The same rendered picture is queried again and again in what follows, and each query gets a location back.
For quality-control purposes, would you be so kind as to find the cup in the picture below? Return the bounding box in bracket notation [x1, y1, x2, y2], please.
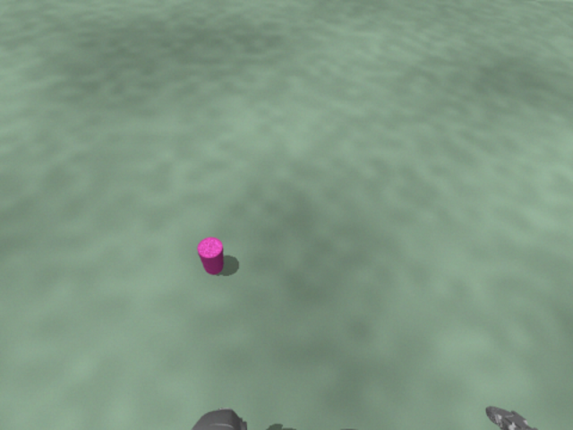
[197, 237, 224, 275]

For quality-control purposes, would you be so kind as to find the right robot hand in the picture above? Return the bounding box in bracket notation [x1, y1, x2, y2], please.
[486, 407, 538, 430]

